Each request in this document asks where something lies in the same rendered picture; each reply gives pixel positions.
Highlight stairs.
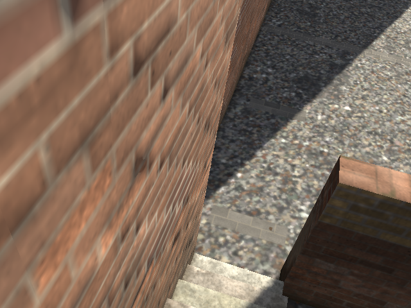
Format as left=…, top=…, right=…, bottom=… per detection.
left=164, top=253, right=288, bottom=308

